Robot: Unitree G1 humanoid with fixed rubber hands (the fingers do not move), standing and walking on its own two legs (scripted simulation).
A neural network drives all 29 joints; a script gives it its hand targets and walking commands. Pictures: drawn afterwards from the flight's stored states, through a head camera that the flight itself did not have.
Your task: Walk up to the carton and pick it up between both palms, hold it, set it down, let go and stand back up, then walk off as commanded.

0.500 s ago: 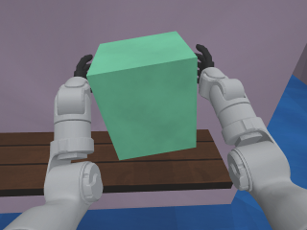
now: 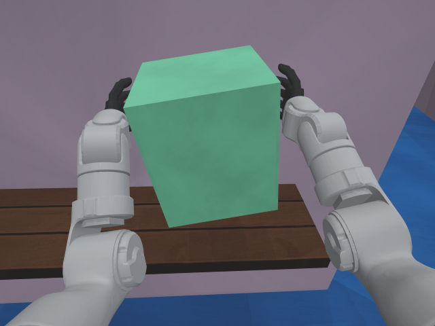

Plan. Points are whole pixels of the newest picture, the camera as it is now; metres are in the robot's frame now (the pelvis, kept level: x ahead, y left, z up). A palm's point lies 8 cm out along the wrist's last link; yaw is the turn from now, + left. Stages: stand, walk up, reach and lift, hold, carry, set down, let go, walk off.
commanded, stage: hold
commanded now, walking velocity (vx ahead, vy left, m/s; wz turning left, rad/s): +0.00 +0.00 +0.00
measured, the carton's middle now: (209, 136) +0.38 +0.00 +0.24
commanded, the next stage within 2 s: none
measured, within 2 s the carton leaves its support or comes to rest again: neither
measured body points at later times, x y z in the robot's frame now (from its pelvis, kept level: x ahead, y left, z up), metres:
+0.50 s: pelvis +0.00 +0.00 +0.00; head -0.10 +0.02 +0.44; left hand +0.38 +0.16 +0.28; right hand +0.38 -0.14 +0.30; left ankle +0.00 +0.13 -0.75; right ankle +0.02 -0.11 -0.75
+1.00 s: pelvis +0.00 +0.00 +0.00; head -0.10 +0.02 +0.44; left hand +0.38 +0.16 +0.28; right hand +0.38 -0.14 +0.30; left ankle +0.00 +0.13 -0.75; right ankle +0.02 -0.11 -0.75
